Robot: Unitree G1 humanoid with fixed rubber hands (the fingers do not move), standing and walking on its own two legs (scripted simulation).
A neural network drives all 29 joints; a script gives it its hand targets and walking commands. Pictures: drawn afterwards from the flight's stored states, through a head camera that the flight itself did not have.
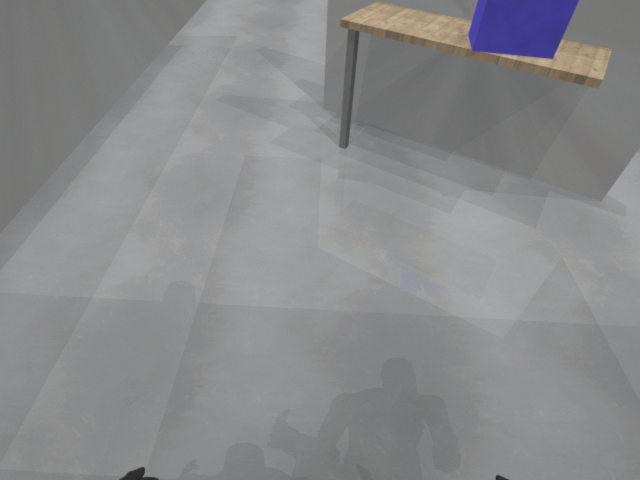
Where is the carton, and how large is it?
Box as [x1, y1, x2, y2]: [468, 0, 578, 58]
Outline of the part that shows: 472,50 552,58 578,0 478,0 468,34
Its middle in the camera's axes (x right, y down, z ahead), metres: +0.79 -0.88 +1.52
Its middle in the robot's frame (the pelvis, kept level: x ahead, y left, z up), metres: +1.75 -0.76 +0.03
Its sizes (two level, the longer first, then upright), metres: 0.309 0.195 0.228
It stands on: a table, 0.68 m high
